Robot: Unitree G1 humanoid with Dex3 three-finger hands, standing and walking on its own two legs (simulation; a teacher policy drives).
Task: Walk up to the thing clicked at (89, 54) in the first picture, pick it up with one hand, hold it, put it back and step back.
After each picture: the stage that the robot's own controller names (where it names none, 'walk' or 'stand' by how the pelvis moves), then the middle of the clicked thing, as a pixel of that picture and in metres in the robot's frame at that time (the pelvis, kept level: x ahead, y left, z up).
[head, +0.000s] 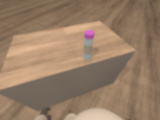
stand; (88, 46) +0.56 +0.04 +0.09
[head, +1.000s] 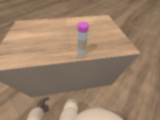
walk; (82, 41) +0.53 +0.09 +0.12
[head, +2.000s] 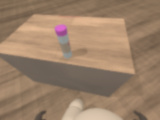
walk; (64, 43) +0.48 +0.24 +0.12
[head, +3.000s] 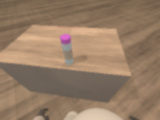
stand; (67, 51) +0.48 +0.20 +0.10
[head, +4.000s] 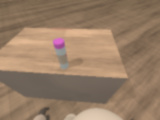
stand; (62, 55) +0.44 +0.22 +0.09
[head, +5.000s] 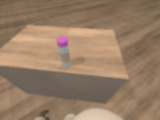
stand; (64, 53) +0.46 +0.21 +0.09
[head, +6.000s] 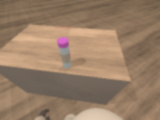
stand; (65, 54) +0.45 +0.20 +0.09
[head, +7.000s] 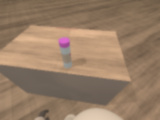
stand; (66, 54) +0.45 +0.20 +0.09
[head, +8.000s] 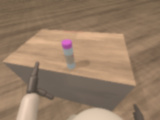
rise first; (69, 55) +0.45 +0.21 +0.09
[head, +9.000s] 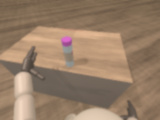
go down; (68, 53) +0.47 +0.19 +0.10
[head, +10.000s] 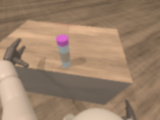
go down; (64, 53) +0.44 +0.19 +0.10
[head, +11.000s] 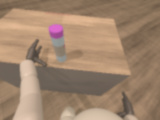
close in; (59, 46) +0.46 +0.19 +0.13
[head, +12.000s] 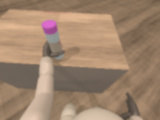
close; (54, 43) +0.47 +0.21 +0.15
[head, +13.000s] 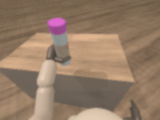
lift; (61, 46) +0.34 +0.16 +0.29
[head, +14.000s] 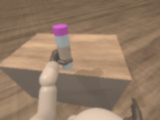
hold; (64, 49) +0.35 +0.16 +0.26
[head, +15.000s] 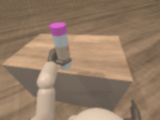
hold; (62, 49) +0.33 +0.17 +0.28
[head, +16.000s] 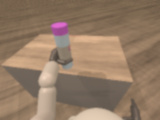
hold; (64, 49) +0.33 +0.16 +0.28
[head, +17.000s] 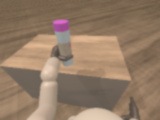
crouch; (64, 45) +0.36 +0.16 +0.28
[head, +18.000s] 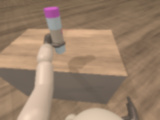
crouch; (56, 33) +0.46 +0.20 +0.28
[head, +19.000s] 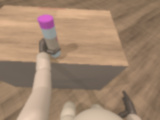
lower; (51, 39) +0.48 +0.22 +0.15
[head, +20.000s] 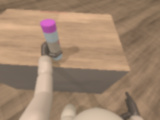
lower; (53, 43) +0.47 +0.22 +0.15
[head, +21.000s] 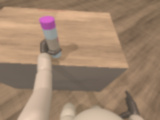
lower; (52, 40) +0.48 +0.22 +0.15
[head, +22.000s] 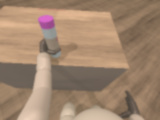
lower; (51, 39) +0.48 +0.22 +0.15
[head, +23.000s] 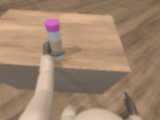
open; (55, 42) +0.47 +0.21 +0.15
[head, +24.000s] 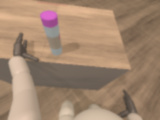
rise; (53, 37) +0.48 +0.21 +0.15
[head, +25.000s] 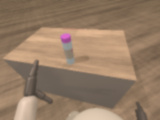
sink last; (68, 50) +0.49 +0.22 +0.12
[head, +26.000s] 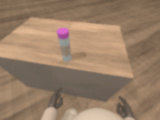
stand; (65, 46) +0.48 +0.21 +0.12
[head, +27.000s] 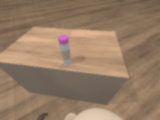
stand; (65, 51) +0.49 +0.22 +0.09
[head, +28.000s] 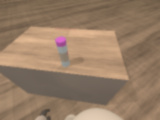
stand; (63, 53) +0.47 +0.22 +0.09
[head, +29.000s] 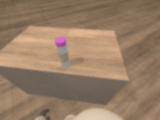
stand; (63, 53) +0.46 +0.22 +0.09
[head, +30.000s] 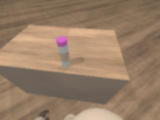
stand; (64, 53) +0.46 +0.21 +0.09
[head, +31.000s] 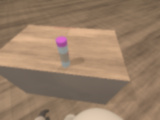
stand; (63, 53) +0.46 +0.21 +0.09
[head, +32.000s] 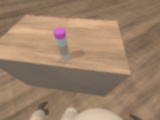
walk; (62, 46) +0.48 +0.22 +0.10
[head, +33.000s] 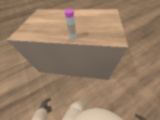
walk; (71, 26) +0.72 +0.22 +0.11
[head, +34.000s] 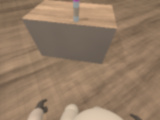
stand; (76, 9) +1.09 +0.23 +0.11
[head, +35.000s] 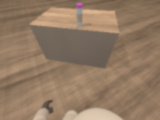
stand; (79, 16) +1.09 +0.19 +0.11
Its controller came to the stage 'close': yes
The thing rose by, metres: 0.21
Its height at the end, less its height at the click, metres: +0.00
